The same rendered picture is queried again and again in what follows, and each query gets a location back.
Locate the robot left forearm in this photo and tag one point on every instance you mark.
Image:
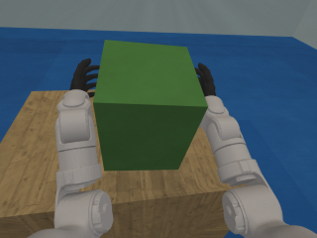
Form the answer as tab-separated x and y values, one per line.
76	145

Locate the right robot hand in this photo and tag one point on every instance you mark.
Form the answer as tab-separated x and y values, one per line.
206	80

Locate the carton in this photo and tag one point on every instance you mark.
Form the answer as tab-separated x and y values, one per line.
148	104

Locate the left robot hand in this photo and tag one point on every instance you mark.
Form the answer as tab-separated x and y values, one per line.
80	78

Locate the robot left upper arm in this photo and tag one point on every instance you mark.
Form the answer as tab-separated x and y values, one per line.
84	214

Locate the robot right forearm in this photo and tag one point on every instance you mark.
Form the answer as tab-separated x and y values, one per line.
235	164

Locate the robot right upper arm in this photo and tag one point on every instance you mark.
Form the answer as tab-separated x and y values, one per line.
253	212

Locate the pedestal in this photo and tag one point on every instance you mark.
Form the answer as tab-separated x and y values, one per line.
183	203

